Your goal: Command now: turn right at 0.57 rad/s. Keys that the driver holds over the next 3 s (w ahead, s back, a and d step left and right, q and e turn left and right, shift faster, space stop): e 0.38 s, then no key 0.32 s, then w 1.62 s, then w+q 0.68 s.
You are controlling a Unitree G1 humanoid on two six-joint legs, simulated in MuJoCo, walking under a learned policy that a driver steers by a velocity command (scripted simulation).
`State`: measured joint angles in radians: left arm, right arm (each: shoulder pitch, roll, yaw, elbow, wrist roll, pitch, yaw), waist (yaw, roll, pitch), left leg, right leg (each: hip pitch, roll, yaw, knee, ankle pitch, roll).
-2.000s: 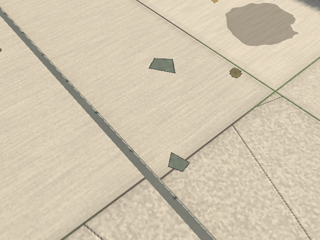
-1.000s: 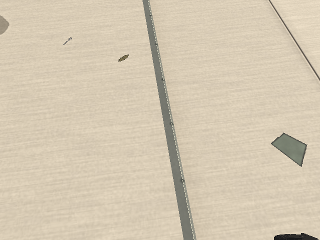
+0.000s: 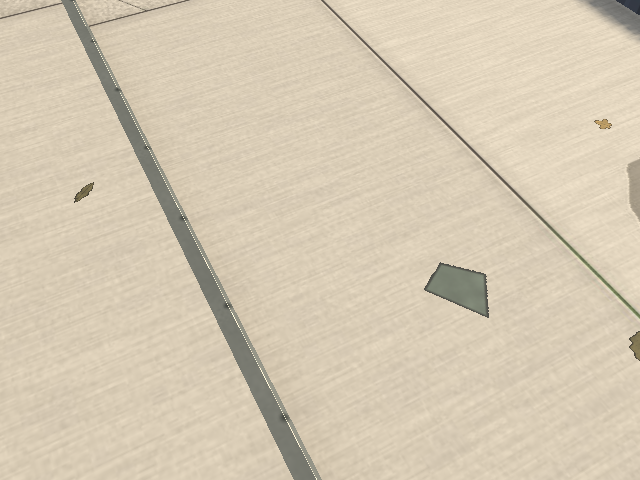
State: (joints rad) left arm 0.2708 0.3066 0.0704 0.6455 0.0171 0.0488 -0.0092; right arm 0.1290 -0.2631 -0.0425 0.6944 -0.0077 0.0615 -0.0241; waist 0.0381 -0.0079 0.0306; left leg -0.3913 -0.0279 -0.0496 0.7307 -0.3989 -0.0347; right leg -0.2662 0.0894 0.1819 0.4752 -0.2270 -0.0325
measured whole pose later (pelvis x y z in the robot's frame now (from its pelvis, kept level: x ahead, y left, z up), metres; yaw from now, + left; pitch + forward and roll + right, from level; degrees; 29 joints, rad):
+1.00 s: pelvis -0.01 +0.04 +0.00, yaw -19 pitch +0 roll -1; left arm 0.35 0.27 0.04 0.81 0.01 0.01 -0.01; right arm 0.24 -0.28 -0.04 0.77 -0.03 0.00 0.01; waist 0.02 -0.01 -0.02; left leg -0.22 -0.02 0.05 0.48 -0.33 0.06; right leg -0.16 0.05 0.04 0.46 -0.32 -0.06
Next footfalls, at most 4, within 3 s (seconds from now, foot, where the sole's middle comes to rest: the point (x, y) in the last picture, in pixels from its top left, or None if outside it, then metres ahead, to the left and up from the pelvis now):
0.06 left None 0.06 0.12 -0.78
0.52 right None -0.04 -0.07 -0.78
1.00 left None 0.06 0.11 -0.78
1.60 right None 0.38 -0.19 -0.90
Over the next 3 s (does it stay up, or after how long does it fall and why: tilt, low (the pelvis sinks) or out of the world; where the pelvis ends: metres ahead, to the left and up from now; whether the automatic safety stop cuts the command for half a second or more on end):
stays up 1.01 -0.27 -0.13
